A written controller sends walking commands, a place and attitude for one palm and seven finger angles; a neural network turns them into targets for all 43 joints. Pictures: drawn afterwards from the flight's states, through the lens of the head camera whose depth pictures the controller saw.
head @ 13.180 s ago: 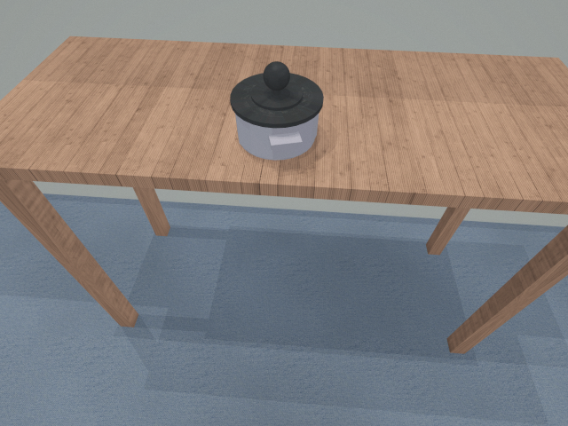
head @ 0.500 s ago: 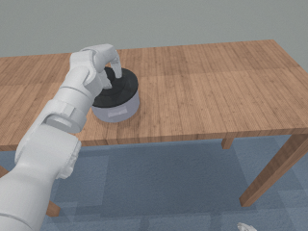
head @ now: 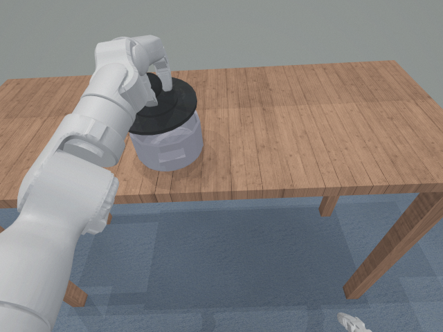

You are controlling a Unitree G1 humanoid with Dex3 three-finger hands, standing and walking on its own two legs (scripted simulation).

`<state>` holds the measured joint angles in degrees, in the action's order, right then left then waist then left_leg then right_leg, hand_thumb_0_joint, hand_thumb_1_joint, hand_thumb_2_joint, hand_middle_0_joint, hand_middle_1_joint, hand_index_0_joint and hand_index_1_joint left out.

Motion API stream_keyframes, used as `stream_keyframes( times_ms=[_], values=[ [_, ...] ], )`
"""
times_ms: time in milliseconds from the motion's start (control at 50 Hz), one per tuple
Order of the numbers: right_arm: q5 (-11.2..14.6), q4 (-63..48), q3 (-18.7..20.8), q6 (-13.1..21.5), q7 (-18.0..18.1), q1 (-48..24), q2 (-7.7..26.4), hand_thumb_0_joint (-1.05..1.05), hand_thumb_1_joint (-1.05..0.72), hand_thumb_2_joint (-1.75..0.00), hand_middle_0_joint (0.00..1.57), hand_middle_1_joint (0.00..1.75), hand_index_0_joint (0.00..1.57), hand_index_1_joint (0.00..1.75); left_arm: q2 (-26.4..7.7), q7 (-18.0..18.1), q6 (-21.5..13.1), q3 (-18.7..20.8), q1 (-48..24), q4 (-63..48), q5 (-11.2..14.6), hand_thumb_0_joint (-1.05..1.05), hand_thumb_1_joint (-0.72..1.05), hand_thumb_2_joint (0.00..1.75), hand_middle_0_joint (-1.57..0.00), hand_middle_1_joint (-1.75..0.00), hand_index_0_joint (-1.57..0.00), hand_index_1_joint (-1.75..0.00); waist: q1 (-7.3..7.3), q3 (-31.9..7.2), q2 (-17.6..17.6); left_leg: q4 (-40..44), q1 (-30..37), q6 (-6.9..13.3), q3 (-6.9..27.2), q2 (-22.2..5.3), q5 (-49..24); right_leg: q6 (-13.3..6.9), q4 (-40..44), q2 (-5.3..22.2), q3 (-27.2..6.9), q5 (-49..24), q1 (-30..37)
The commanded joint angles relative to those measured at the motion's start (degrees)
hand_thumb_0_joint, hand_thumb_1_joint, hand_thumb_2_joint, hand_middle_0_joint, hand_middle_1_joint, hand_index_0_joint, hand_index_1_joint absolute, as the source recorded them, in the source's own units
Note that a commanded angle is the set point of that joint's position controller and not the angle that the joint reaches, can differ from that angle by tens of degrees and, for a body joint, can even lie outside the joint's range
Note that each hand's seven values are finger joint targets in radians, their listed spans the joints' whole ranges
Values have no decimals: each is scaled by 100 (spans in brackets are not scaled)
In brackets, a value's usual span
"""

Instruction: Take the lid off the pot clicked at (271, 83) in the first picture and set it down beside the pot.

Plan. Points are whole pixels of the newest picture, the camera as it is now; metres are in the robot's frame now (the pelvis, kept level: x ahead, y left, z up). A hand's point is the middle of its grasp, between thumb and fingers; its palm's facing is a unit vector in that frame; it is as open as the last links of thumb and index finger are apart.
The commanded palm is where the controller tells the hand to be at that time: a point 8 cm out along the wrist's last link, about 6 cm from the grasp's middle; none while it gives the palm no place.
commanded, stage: lift the lid straight up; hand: left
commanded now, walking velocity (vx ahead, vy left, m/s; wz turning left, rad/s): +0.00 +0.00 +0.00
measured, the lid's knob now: (149, 85) +0.49 +0.12 +0.23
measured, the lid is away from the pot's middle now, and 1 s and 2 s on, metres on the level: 0.02 0.02 0.09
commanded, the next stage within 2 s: move the lid sideways beside the pot in 1.26 s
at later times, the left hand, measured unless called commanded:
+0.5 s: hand (139, 62) +0.47 +0.12 +0.28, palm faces -0.22 -0.10 -0.97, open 6.9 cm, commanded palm +0.46 +0.13 +0.34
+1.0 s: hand (126, 35) +0.47 +0.13 +0.32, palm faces -0.15 -0.12 -0.98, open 6.9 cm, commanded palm +0.47 +0.13 +0.38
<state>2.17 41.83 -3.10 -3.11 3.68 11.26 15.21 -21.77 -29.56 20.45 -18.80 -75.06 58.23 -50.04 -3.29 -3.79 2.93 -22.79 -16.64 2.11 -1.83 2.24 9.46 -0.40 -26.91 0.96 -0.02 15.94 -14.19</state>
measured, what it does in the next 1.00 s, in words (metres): stands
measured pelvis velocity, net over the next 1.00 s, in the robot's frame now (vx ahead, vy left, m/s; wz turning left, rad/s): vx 0.01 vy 0.01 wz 0.00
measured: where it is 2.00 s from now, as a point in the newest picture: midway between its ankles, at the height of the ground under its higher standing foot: outside the picture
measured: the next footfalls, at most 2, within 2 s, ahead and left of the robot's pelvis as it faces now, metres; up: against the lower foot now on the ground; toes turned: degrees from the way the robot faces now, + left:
none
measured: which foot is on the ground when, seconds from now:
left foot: down 0.00-1.00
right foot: down 0.00-1.00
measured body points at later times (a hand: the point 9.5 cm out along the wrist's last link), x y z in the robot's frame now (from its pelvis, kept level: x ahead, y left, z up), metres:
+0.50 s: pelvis +0.01 +0.00 +0.00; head +0.01 -0.03 +0.45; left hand +0.48 +0.13 +0.33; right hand +0.11 -0.25 -0.13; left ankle +0.02 +0.10 -0.74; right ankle -0.02 -0.11 -0.74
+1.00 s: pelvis +0.01 +0.01 +0.00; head +0.01 -0.02 +0.45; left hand +0.48 +0.14 +0.38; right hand +0.12 -0.24 -0.13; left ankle +0.02 +0.10 -0.74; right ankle -0.02 -0.11 -0.74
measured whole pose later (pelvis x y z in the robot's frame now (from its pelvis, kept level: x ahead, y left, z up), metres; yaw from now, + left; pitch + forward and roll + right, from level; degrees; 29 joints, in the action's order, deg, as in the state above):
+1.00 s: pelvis +0.01 +0.01 +0.00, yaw +0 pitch +5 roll +1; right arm 2.3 42.6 -3.2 -1.1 2.9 12.1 15.5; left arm -24.2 -32.3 24.1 -18.0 -86.9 60.4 -52.7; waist -3.3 -4.8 3.1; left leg -21.8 -17.3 2.7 -1.7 2.8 9.3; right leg 0.2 -25.4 1.5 0.0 15.6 -14.5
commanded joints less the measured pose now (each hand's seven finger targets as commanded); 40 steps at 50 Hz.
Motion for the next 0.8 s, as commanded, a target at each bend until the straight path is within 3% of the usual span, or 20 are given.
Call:
stream_keyframes(
  times_ms=[0,20,40,60,100,120,240,300,360,380,400,460,500,520,580,600,680,700,720,780],
  values=[
    [17,-684,230,272,25,-300,682,0,-90,-90,20,30,20,30,-1100,335,-30,203,-4040,-1286,-194,0,77,83,-94,-108,-91,-107,-91,-2230,-500,-43,1606,231,193,181,-1178,-176,372,-283,44,-1869,-36],
    [21,-672,223,268,28,-309,693,0,-90,-90,20,30,20,30,-1346,336,-19,359,-4021,-1154,-283,0,77,83,-94,-108,-91,-107,-85,-2265,-612,-29,1552,229,177,166,-1067,-155,369,-279,7,-1780,-4],
    [16,-655,212,286,35,-306,694,0,-90,-90,20,30,20,30,-1326,318,-11,323,-4131,-1071,-295,0,77,83,-94,-108,-91,-107,-98,-2200,-602,-10,1480,242,172,188,-995,-154,370,-279,10,-1775,-24],
    [14,-673,220,312,34,-282,702,0,-90,-90,20,30,20,30,-1501,328,-28,484,-4214,-1266,-276,0,77,83,-94,-108,-91,-107,-52,-2416,-615,-8,1555,240,184,181,-1078,-148,345,-266,-15,-1856,113],
    [-18,-718,244,360,21,-311,741,0,-90,-90,20,30,20,30,-1546,330,-80,541,-4178,-1467,-189,0,77,83,-94,-108,-91,-107,2,-2644,-374,-93,1691,226,227,162,-1464,-187,280,-247,-7,-2111,211],
    [-14,-703,227,368,12,-286,680,0,-90,-90,20,30,20,30,-1398,296,-62,433,-4186,-1331,-271,0,77,83,-94,-108,-91,-107,-24,-2585,-490,-96,1660,242,202,178,-1485,-162,282,-257,-15,-2118,181],
    [-4,-661,231,326,-9,-233,752,0,-90,-90,20,30,20,30,-1709,226,71,643,-4082,-963,-331,0,77,83,-94,-108,-91,-107,29,-2171,-791,-24,1330,266,149,189,-1337,-148,349,-258,-3,-2091,219],
    [-9,-775,265,375,-44,-280,763,0,-90,-90,20,30,20,30,-1583,216,43,580,-4144,-1472,-230,0,77,83,-94,-108,-91,-107,82,-2490,-474,-96,1648,252,193,148,-1871,-179,306,-235,-4,-2333,279],
    [24,-722,246,346,-55,-254,715,0,-90,-90,20,30,20,30,-1361,164,121,364,-4262,-1256,-325,0,77,83,-94,-108,-91,-107,-12,-2274,-659,-67,1606,256,186,160,-1689,-154,352,-271,23,-2117,99],
    [25,-696,242,336,-40,-239,751,0,-90,-90,20,30,20,30,-1562,174,156,495,-4232,-1083,-363,0,77,83,-94,-108,-91,-107,-1,-2218,-733,-31,1497,255,177,155,-1494,-152,365,-269,18,-1990,109],
    [25,-716,255,320,-42,-252,806,0,-90,-90,20,30,20,30,-1438,178,145,414,-4202,-1232,-233,0,77,83,-94,-108,-91,-107,-8,-2226,-543,-50,1529,244,174,144,-1622,-187,370,-250,30,-2124,134],
    [9,-743,246,415,-41,-306,720,0,-90,-90,20,30,20,30,-1687,176,106,593,-4642,-1544,-343,0,77,83,-94,-108,-91,-107,28,-2617,-592,-92,1752,259,224,148,-1748,-160,299,-242,-21,-2158,209],
    [17,-742,263,401,-48,-301,760,0,-90,-90,20,30,20,30,-1530,148,130,470,-4473,-1526,-242,0,77,83,-94,-108,-91,-107,11,-2620,-534,-142,1790,247,227,119,-2019,-175,310,-234,10,-2300,204],
    [4,-725,245,408,-57,-281,717,0,-90,-90,20,30,20,30,-1603,140,150,513,-4623,-1461,-368,0,77,83,-94,-108,-91,-107,13,-2628,-619,-135,1748,253,199,149,-1929,-149,296,-240,-12,-2258,217],
    [21,-670,215,362,-33,-315,739,0,-90,-90,20,30,20,30,-1725,105,264,573,-4441,-961,-430,0,77,83,-94,-108,-91,-107,24,-2233,-825,-68,1459,256,163,168,-1676,-156,333,-235,2,-2207,169],
    [38,-694,229,337,-62,-317,796,0,-90,-90,20,30,20,30,-1544,109,263,453,-4435,-1149,-289,0,77,83,-94,-108,-91,-107,11,-2236,-533,-83,1527,228,172,155,-1855,-187,349,-215,24,-2291,162],
    [53,-682,204,346,-79,-360,726,0,-90,-90,20,30,20,30,-1265,89,342,245,-4739,-1140,-405,0,77,83,-94,-108,-91,-107,-53,-2206,-528,-53,1712,198,257,116,-1872,-181,367,-258,55,-1981,-86],
    [33,-717,221,341,-86,-367,766,0,-90,-90,20,30,20,30,-1173,99,335,225,-4597,-1248,-285,0,77,83,-94,-108,-91,-107,-43,-2255,-319,-118,1771,203,253,120,-2040,-200,383,-248,57,-2109,-68],
    [13,-673,207,325,-82,-319,744,0,-90,-90,20,30,20,30,-1450,103,356,367,-4698,-1090,-462,0,77,83,-94,-108,-91,-107,-53,-2379,-557,-86,1690,198,248,130,-1821,-176,369,-251,36,-1987,26],
    [37,-690,192,367,-50,-382,723,0,-90,-90,20,30,20,30,-1547,95,341,385,-4984,-1128,-495,0,77,83,-94,-108,-91,-107,-54,-2477,-627,-45,1642,223,230,156,-1596,-172,366,-239,12,-1965,100]
  ],
)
